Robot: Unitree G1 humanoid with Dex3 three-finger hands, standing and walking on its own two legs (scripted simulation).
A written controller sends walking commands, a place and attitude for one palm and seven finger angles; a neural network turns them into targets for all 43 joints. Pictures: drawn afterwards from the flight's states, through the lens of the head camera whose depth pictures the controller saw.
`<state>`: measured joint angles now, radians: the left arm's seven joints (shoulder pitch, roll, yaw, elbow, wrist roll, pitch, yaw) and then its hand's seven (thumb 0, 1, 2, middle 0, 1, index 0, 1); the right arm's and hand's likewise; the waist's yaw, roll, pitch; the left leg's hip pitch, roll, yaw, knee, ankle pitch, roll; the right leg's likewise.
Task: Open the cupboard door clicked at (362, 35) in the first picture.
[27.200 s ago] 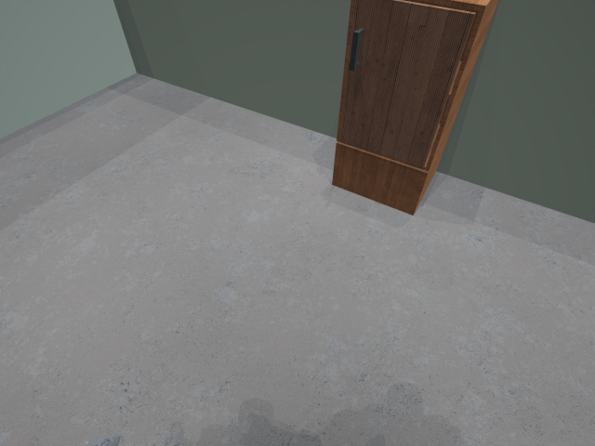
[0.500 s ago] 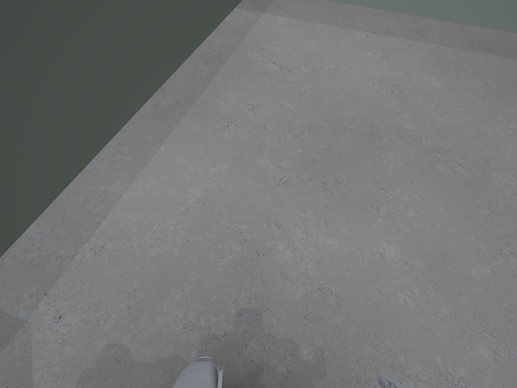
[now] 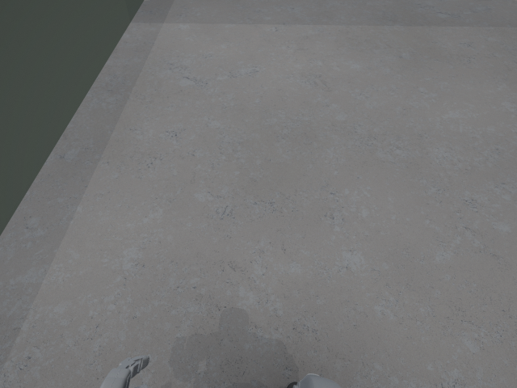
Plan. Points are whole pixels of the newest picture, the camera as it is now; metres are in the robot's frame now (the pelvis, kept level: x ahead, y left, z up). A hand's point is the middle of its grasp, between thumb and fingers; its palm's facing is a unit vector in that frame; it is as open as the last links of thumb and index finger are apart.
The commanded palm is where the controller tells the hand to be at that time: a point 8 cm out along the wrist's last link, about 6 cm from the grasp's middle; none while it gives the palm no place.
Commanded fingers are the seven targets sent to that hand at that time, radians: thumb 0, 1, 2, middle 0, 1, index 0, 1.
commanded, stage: walk to a spot facing it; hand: left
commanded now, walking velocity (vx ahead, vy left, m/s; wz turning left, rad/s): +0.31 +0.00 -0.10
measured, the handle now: out of the picture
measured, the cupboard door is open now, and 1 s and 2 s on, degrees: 44 44 44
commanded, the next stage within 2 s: turn to face it in 0.10 s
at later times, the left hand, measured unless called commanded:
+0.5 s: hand (174, 367) +0.19 +0.17 -0.20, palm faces +0.17 -0.97 -0.16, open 7.3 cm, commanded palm none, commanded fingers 0.00 0.90 0.90 -0.20 -0.30 -0.20 -0.30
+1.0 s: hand (191, 318) +0.26 +0.13 -0.14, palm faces +0.42 -0.86 -0.28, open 7.4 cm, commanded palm none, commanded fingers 0.00 0.90 0.90 -0.20 -0.30 -0.20 -0.30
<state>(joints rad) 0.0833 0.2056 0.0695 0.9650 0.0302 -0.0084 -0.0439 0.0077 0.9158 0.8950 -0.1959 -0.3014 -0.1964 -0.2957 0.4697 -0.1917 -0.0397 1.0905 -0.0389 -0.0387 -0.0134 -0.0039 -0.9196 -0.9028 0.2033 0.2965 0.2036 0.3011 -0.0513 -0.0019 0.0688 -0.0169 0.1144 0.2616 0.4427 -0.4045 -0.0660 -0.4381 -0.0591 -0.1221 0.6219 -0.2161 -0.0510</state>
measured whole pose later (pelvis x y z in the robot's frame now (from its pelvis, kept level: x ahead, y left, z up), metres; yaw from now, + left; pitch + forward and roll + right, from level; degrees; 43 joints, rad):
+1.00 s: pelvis +0.27 -0.08 +0.01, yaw +25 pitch +1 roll +3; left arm 0.21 0.19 0.05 0.88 0.02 0.01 0.03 0.01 0.91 0.89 -0.20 -0.30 -0.20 -0.30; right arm 0.15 -0.25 -0.10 0.92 -0.02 0.08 0.02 0.00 -0.91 -0.90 0.20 0.30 0.20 0.30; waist -0.02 0.00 0.08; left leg -0.55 0.01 0.03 1.10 -0.40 -0.06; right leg -0.22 -0.09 -0.15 0.53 -0.32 -0.02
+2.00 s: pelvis +0.33 -0.11 -0.01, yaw +63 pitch +1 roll +1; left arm 0.23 0.25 0.08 0.91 0.02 0.05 0.02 0.01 0.91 0.89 -0.20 -0.30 -0.20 -0.30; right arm 0.11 -0.22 -0.06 0.89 -0.02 0.04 0.02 0.00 -0.91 -0.90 0.20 0.30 0.20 0.30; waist 0.01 -0.06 0.11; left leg -0.33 0.00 0.07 0.65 -0.31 0.02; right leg -0.37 -0.14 -0.19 0.93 -0.55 0.04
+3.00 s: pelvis +0.37 -0.12 +0.01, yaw +97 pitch +2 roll -1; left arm 0.15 0.25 0.08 0.88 0.01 0.06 0.01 0.01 0.91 0.89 -0.20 -0.30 -0.20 -0.30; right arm 0.15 -0.21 -0.05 0.91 -0.03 0.03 0.00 0.00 -0.90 -0.90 0.21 0.30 0.21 0.30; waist 0.01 -0.01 0.09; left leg -0.28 -0.02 -0.03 0.49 -0.24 0.03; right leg -0.48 -0.08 -0.01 0.99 -0.41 0.09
